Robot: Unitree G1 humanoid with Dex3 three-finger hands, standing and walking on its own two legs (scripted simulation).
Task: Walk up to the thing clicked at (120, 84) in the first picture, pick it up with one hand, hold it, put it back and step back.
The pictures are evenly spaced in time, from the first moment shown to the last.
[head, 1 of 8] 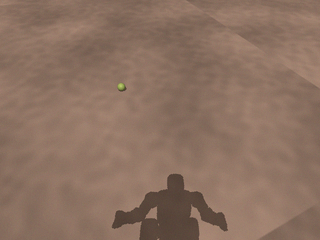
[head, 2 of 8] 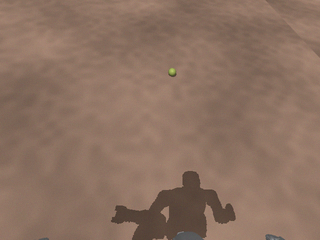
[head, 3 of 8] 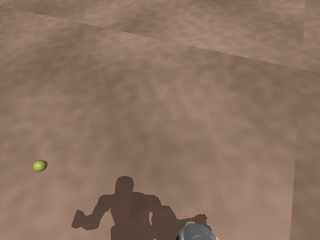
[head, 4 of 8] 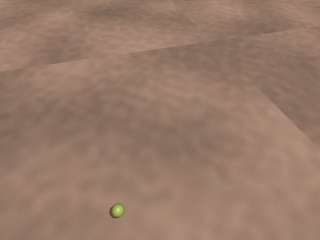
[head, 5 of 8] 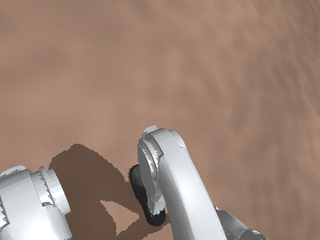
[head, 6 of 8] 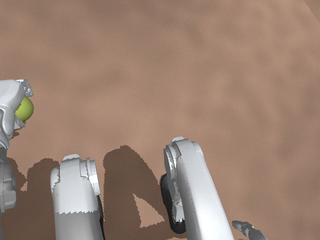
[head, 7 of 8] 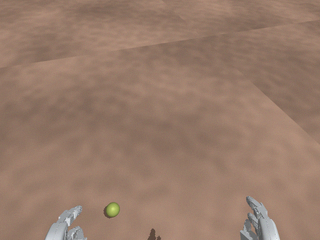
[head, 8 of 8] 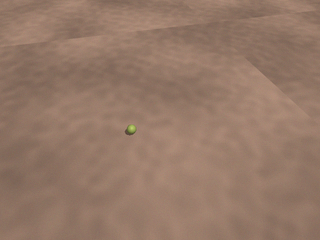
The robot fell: no
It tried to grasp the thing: yes
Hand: left
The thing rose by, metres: 0.67
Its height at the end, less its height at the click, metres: +0.00
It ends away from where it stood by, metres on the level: 0.01
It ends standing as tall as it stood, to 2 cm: yes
